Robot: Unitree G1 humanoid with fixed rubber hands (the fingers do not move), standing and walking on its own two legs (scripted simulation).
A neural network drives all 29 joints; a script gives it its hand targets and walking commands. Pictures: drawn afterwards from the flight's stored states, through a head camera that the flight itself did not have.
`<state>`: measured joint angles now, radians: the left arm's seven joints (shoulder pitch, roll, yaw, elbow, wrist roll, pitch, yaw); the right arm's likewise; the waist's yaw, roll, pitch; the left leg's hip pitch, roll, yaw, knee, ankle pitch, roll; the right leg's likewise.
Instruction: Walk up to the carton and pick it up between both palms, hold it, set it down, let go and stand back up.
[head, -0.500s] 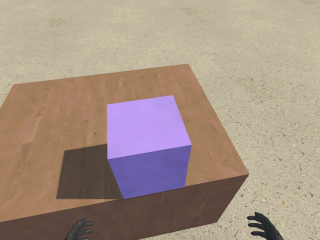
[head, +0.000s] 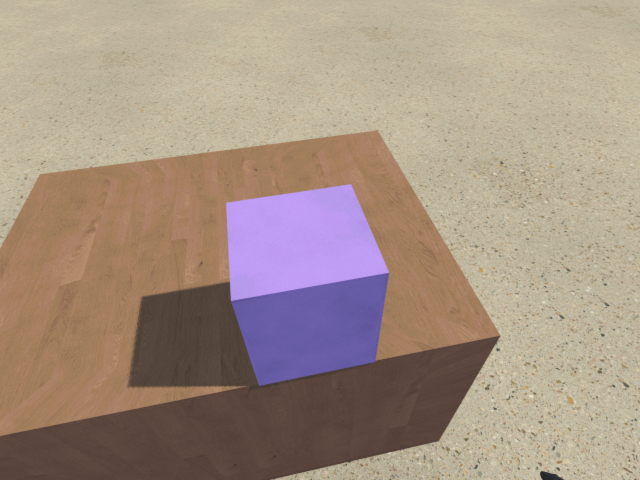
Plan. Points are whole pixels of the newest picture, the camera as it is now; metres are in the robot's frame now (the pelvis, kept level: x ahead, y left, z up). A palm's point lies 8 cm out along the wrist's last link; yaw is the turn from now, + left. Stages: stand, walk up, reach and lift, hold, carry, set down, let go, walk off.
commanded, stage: stand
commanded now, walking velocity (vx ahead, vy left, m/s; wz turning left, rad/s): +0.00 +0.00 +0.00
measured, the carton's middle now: (304, 286) +0.44 +0.04 -0.05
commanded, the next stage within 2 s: none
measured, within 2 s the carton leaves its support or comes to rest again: neither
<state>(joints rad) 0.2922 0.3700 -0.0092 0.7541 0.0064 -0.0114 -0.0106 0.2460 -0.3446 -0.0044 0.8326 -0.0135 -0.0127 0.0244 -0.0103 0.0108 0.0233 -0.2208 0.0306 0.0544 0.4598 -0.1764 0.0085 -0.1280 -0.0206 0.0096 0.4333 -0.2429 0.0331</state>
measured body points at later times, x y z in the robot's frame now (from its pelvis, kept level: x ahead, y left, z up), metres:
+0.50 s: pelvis +0.00 +0.00 +0.00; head +0.00 +0.00 +0.45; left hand +0.06 +0.31 -0.11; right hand +0.08 -0.30 -0.12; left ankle +0.05 +0.11 -0.74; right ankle +0.00 -0.14 -0.74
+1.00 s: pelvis +0.01 -0.01 +0.00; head +0.02 -0.01 +0.45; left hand +0.09 +0.30 -0.11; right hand +0.09 -0.31 -0.12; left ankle +0.05 +0.11 -0.74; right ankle +0.00 -0.14 -0.74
